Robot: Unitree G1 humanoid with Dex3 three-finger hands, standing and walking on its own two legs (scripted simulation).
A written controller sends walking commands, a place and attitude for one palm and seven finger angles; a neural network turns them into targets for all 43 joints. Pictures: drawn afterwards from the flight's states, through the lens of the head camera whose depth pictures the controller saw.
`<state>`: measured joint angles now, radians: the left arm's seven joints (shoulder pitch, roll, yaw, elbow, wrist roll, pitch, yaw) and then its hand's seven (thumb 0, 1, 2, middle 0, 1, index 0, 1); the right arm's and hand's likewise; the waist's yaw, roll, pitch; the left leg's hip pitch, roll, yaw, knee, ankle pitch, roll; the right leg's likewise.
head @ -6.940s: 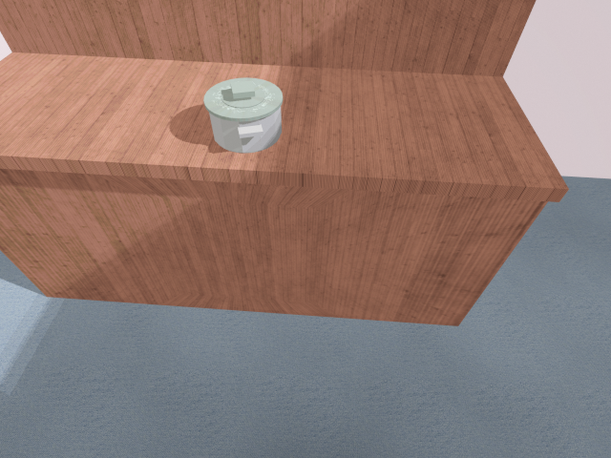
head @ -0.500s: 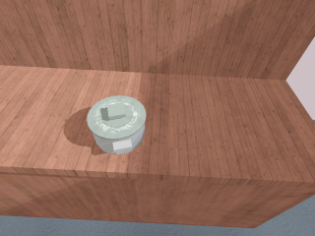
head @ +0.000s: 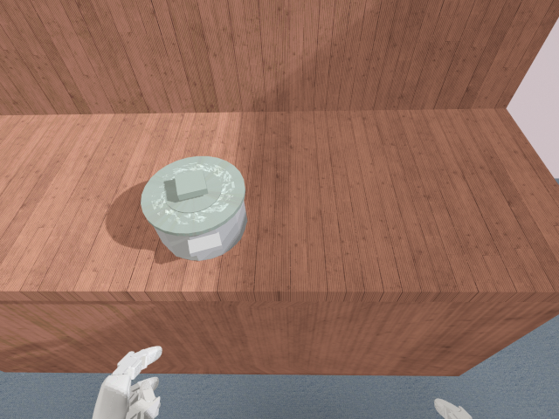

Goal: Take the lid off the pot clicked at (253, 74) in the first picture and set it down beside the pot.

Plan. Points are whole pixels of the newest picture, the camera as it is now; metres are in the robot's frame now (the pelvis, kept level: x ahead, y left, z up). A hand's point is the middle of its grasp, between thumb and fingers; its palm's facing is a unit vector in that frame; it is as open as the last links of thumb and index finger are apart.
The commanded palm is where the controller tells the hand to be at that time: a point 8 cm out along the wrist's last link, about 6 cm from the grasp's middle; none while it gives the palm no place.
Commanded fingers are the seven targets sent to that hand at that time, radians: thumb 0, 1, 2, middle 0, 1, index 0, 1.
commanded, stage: lift the closed hand beside the body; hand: left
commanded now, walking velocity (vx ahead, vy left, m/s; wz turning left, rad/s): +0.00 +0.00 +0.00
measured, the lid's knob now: (191, 184) +0.47 +0.16 +0.05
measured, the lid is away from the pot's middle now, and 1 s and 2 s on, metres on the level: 0.00 0.00 0.00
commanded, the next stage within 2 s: raise the hand higher, near the body in 0.38 s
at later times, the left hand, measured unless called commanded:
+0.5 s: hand (128, 409) +0.15 +0.21 -0.02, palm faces +0.25 -0.89 -0.37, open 3.1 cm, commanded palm +0.10 +0.25 +0.01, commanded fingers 0.00 0.90 0.90 -1.30 -1.50 -1.30 -1.50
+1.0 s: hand (92, 373) +0.18 +0.23 +0.05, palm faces +0.24 -0.89 -0.38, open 3.1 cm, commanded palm +0.13 +0.27 +0.08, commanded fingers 0.00 0.90 0.90 -1.30 -1.50 -1.30 -1.50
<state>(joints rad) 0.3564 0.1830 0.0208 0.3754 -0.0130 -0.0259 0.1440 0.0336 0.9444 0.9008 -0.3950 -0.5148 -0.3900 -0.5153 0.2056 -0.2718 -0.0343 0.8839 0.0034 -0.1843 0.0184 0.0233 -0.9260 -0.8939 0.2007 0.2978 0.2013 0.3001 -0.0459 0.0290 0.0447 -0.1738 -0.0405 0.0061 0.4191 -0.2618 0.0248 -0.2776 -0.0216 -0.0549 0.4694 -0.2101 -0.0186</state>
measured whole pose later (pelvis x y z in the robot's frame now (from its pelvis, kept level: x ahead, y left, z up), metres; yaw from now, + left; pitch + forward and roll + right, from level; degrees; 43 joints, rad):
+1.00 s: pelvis +0.03 +0.01 +0.00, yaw +0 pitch +0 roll -1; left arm 0.68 0.26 0.13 -0.31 -0.01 -0.08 0.08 0.02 0.89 0.90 -1.29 -1.50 -1.29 -1.50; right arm 0.14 -0.21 0.00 0.63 0.00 -0.12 -0.05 0.01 -0.91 -0.89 0.20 0.30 0.20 0.30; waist 0.06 0.04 0.02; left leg -0.11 -0.01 -0.01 0.42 -0.31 0.03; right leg -0.18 0.01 -0.07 0.40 -0.22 -0.01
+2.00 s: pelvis +0.00 +0.00 +0.00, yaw +0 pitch +1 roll +0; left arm 0.25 0.68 0.12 -0.29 0.71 0.00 -0.27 0.00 0.20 1.17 -1.01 -0.66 -1.01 -0.66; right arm 0.11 -0.31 0.02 0.53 0.04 0.10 -0.03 0.01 -0.91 -0.89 0.20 0.30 0.20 0.30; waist 0.08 0.11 0.05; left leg -0.17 -0.01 -0.01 0.43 -0.26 0.02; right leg -0.24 0.01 -0.07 0.40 -0.18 -0.02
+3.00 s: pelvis +0.00 +0.01 +0.00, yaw -1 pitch +1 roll +0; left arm -0.23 0.61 -0.15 -0.14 0.80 0.16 -0.42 0.00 -0.27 1.34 -0.82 -0.08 -0.81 -0.08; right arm 0.07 -0.30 0.04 0.55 0.05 0.10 0.03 0.01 -0.91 -0.89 0.20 0.30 0.20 0.30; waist 0.05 0.11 0.06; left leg -0.15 -0.04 0.02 0.38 -0.24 0.05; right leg -0.24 -0.02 -0.04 0.38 -0.15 0.00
